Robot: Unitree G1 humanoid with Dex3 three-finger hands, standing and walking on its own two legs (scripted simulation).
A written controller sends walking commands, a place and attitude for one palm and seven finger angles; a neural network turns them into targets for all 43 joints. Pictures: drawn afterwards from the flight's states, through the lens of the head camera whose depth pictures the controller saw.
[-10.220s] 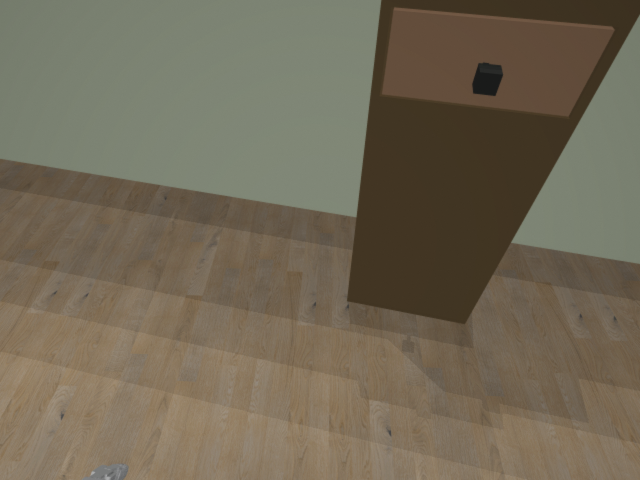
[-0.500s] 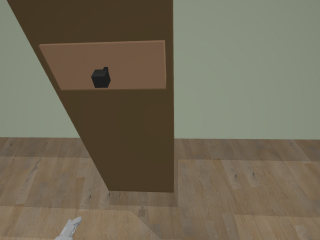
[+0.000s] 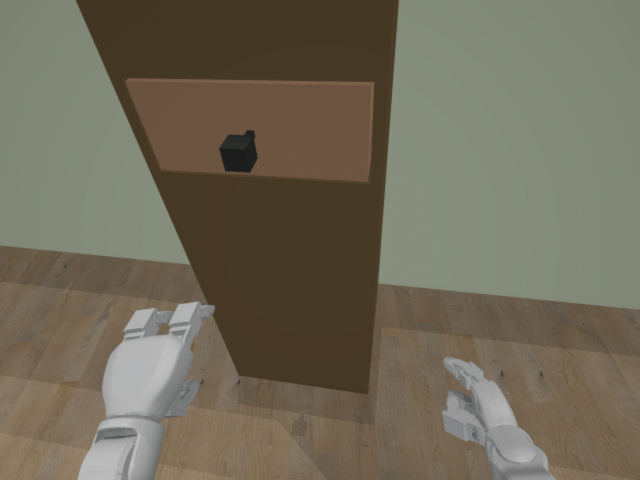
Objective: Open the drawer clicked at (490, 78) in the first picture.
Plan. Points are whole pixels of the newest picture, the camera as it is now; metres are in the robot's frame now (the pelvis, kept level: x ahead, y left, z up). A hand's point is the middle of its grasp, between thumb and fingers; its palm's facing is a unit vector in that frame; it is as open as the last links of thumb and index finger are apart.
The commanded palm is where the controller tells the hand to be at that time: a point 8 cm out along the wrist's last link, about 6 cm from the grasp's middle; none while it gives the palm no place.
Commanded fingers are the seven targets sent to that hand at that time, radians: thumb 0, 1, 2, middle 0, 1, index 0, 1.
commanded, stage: raise the hand with hooked fingers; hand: left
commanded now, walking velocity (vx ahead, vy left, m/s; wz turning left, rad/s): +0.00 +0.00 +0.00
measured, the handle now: (243, 146) +0.54 +0.22 +0.17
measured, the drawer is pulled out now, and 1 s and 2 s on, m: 0.00 0.00 0.00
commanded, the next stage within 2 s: move the hooked fingers above the handle in 1.24 s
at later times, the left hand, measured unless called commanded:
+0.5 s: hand (159, 261) +0.29 +0.24 +0.16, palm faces +0.16 -0.10 -0.98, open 13.0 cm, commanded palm +0.25 +0.25 +0.23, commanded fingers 0.00 -0.50 0.30 -0.30 -1.20 -0.30 -1.20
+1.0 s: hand (114, 191) +0.32 +0.28 +0.24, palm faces +0.12 -0.04 -0.99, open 13.9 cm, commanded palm +0.27 +0.28 +0.30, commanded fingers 0.00 -0.50 0.30 -0.30 -1.20 -0.30 -1.20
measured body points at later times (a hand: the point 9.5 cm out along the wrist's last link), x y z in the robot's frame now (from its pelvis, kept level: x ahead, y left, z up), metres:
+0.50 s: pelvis +0.02 +0.02 +0.02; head +0.01 -0.02 +0.47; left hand +0.28 +0.25 +0.21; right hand +0.23 -0.20 -0.08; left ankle +0.02 +0.10 -0.72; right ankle +0.00 -0.08 -0.72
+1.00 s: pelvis +0.00 +0.03 +0.02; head +0.00 -0.01 +0.47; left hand +0.31 +0.28 +0.29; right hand +0.22 -0.17 -0.08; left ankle +0.02 +0.10 -0.72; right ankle +0.00 -0.08 -0.72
